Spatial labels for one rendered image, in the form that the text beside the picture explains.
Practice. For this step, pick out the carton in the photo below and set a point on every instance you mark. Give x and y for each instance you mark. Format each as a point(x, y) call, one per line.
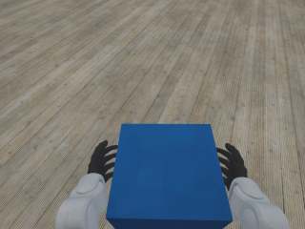
point(167, 176)

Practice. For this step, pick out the robot left forearm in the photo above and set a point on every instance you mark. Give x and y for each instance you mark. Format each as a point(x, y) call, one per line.
point(86, 203)

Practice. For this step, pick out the robot right hand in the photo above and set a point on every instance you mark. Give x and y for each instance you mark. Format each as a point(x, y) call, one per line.
point(234, 163)

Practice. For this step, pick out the robot right forearm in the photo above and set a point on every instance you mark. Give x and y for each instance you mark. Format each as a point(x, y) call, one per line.
point(252, 208)

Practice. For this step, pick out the robot left hand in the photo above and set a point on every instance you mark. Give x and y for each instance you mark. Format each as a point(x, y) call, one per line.
point(98, 160)

